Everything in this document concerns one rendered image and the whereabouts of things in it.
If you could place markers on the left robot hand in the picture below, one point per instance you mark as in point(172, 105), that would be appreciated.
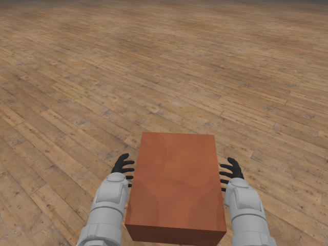
point(119, 166)

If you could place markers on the robot right forearm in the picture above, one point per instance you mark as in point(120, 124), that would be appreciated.
point(247, 215)

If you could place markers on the right robot hand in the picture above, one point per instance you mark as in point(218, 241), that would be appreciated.
point(235, 169)

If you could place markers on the carton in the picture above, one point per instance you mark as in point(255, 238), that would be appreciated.
point(176, 195)

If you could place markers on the robot left forearm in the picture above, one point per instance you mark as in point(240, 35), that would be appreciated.
point(106, 214)

